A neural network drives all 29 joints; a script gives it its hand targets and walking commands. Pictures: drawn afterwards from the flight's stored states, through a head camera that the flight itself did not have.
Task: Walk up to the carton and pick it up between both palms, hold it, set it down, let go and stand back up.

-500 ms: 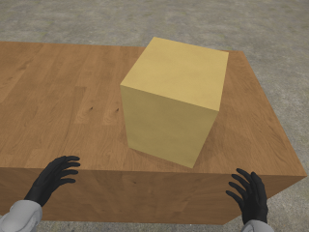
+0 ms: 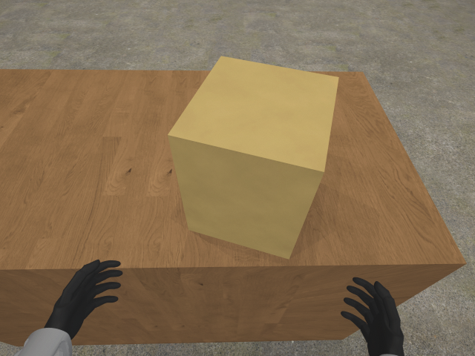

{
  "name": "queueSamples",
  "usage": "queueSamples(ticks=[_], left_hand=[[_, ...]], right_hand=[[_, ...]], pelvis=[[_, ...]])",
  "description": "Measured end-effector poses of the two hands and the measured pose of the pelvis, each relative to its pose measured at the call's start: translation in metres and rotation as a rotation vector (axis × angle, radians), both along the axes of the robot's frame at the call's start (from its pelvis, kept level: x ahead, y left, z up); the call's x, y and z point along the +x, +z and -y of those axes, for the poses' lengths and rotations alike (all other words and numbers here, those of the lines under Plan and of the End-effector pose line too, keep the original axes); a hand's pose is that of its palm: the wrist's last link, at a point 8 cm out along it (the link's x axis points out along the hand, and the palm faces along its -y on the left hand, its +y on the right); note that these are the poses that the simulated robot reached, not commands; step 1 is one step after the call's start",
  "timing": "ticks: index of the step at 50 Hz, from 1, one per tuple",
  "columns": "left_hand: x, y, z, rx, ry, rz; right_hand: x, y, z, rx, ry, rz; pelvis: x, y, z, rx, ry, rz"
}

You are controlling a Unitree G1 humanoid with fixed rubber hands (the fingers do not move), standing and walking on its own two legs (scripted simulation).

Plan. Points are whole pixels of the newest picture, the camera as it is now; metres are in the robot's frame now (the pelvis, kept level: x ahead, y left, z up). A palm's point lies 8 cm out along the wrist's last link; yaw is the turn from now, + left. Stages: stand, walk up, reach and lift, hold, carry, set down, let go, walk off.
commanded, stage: set down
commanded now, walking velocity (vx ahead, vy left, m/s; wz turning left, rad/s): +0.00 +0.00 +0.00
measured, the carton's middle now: (256, 161) +0.44 +0.02 +0.09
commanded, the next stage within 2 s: let go in 1.24 s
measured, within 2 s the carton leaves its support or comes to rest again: neither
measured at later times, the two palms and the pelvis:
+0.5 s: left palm (86, 331) +0.17 +0.26 -0.01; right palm out of the picture +0.16 -0.19 -0.04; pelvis +0.00 +0.00 +0.00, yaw +0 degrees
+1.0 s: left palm (107, 339) +0.17 +0.24 -0.06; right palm out of the picture +0.16 -0.21 -0.08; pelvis +0.02 -0.01 +0.00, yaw +0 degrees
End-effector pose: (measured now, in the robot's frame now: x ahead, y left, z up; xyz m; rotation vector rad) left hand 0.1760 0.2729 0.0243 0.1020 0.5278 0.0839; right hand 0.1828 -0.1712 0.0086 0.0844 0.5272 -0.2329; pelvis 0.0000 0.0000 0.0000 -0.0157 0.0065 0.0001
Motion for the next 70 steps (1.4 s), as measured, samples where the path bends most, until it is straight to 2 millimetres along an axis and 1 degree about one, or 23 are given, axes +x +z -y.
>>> queueSamples(ticks=[8,22,36,49,58,70], left_hand=[[-0.002,-0.016,0.005,-0.025,0.034,-0.049],[-0.008,-0.033,0.012,-0.032,0.055,-0.12],[-0.016,-0.06,0.021,-0.012,0.074,-0.212],[-0.011,-0.079,0.03,0.024,0.079,-0.273],[-0.007,-0.087,0.036,0.023,0.081,-0.295],[-0.003,-0.091,0.038,0.024,0.081,-0.3]], right_hand=[[-0.008,-0.015,0.004,-0.006,0.017,-0.035],[-0.019,-0.04,0.013,-0.021,0.051,-0.076],[-0.019,-0.065,0.023,-0.052,0.114,-0.119],[-0.019,-0.089,0.038,-0.075,0.163,-0.171],[-0.017,-0.095,0.049,-0.093,0.174,-0.185],[-0.014,-0.1,0.05,-0.098,0.187,-0.198]], pelvis=[[0.002,0.0,0.0,0.0,0.0,-0.002],[0.003,0.0,0.001,0.0,0.0,-0.004],[0.006,0.0,0.004,0.004,0.0,-0.003],[0.015,0.0,0.008,0.007,-0.002,-0.011],[0.02,-0.001,0.011,0.007,-0.004,-0.018],[0.022,-0.001,0.011,0.007,-0.004,-0.021]])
